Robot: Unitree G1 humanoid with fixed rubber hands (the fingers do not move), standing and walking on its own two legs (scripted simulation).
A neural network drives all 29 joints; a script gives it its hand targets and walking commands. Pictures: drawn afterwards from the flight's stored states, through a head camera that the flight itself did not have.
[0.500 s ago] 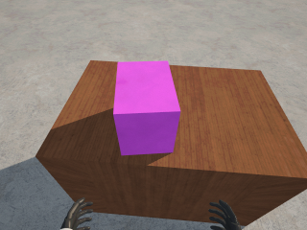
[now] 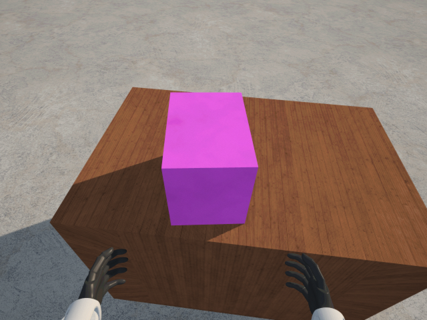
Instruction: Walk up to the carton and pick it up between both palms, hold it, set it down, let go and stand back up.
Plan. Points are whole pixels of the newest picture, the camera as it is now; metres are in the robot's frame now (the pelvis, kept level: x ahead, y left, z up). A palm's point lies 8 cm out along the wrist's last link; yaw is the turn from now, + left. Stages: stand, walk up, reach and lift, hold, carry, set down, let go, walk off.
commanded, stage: reach and lift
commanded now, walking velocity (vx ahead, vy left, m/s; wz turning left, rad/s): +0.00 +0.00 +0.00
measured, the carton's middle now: (207, 157) +0.52 +0.05 -0.01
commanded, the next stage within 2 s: none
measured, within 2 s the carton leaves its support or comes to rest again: neither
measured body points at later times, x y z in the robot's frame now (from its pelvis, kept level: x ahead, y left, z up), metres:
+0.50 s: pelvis +0.01 +0.02 +0.00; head +0.02 +0.02 +0.45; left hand +0.28 +0.24 +0.00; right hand +0.30 -0.15 +0.00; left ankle -0.03 +0.12 -0.75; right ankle +0.00 -0.13 -0.75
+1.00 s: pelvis -0.01 +0.00 +0.00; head -0.01 +0.02 +0.45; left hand +0.34 +0.24 +0.06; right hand +0.36 -0.13 +0.05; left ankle -0.03 +0.12 -0.75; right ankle +0.00 -0.13 -0.75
